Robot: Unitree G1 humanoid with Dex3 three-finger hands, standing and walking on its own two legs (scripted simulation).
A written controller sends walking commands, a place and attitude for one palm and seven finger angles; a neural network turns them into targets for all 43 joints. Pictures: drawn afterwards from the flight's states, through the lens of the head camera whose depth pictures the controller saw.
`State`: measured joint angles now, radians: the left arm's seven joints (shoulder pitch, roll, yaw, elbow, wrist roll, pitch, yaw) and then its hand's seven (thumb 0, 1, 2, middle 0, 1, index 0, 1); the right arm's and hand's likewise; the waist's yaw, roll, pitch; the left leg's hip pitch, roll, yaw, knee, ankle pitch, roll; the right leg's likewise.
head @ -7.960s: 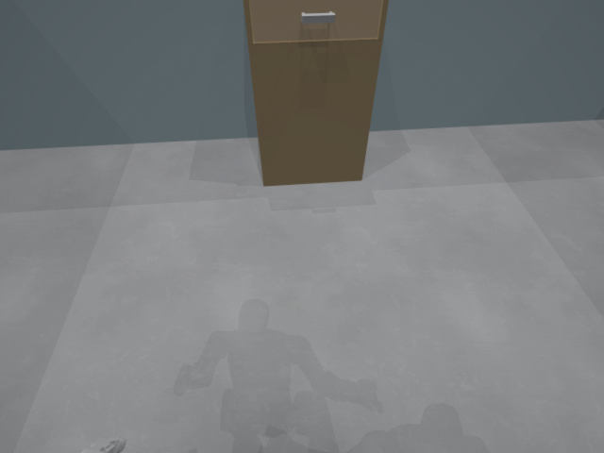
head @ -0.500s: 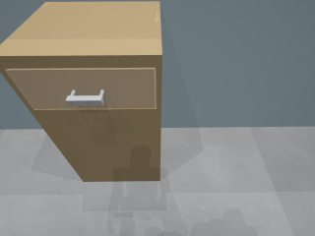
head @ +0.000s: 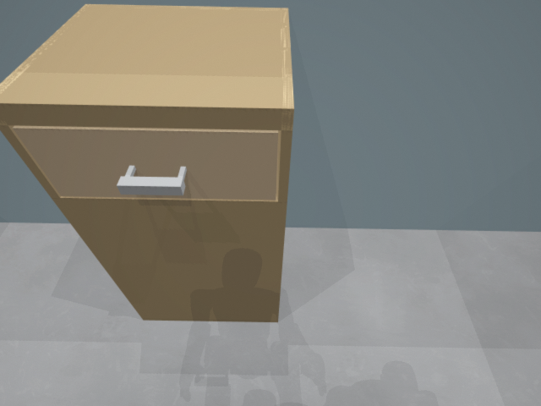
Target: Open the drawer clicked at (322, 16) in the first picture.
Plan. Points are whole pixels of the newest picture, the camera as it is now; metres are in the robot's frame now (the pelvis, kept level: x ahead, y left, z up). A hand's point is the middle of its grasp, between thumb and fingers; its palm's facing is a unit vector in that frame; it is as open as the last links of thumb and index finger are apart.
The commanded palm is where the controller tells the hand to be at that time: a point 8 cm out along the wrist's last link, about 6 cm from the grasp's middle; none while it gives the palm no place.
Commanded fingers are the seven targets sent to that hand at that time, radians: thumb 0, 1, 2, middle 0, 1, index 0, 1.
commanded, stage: come to a stop and stand still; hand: left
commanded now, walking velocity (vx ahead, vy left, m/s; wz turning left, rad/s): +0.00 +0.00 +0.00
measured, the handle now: (154, 178) +0.49 +0.25 +0.03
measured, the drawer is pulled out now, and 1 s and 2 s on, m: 0.00 0.00 0.00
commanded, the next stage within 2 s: look again from close up in 0.08 s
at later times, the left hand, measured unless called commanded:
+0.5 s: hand out of the picture +0.02 +0.22 -0.18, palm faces -0.01 -0.97 -0.23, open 7.4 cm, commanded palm none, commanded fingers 0.00 0.90 0.90 -0.20 -0.30 -0.20 -0.30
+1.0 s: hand (106, 387) +0.15 +0.25 -0.05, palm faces -0.05 -0.46 -0.89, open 7.7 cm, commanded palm +0.10 +0.26 -0.03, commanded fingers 0.00 0.62 0.78 -0.22 -0.48 -0.22 -0.48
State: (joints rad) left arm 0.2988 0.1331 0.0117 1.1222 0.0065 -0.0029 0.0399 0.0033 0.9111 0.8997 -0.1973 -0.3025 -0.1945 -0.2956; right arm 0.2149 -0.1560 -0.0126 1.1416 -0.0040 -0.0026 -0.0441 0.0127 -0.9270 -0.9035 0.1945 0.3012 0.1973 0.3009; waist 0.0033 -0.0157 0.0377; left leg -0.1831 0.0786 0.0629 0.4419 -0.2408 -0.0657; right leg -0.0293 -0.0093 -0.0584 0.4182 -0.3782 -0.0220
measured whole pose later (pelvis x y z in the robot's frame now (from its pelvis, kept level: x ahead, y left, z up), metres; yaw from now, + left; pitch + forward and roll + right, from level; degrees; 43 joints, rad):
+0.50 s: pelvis -0.01 +0.03 -0.01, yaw -1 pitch -1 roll +0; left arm 0.28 0.18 0.00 1.01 0.01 0.00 0.04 0.00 0.91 0.90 -0.20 -0.30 -0.19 -0.30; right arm 0.25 -0.18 0.00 1.03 -0.01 0.01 -0.02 0.01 -0.93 -0.90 0.20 0.30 0.20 0.30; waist -0.01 0.01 0.03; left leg -0.30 0.03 0.07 0.63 -0.31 0.00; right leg -0.12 -0.03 -0.02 0.58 -0.44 0.02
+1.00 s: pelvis -0.05 +0.02 -0.02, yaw -1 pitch +7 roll +1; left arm 0.37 0.30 -0.04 0.11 0.66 0.05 0.33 0.01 0.82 0.86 -0.21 -0.36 -0.20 -0.35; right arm 0.22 -0.24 -0.03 0.75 -0.02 -0.16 -0.07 0.02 -0.91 -0.90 0.20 0.30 0.20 0.30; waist 0.00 0.04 -0.09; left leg -0.54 0.03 0.07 0.67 -0.25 0.00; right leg -0.42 -0.04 0.00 0.75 -0.44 0.00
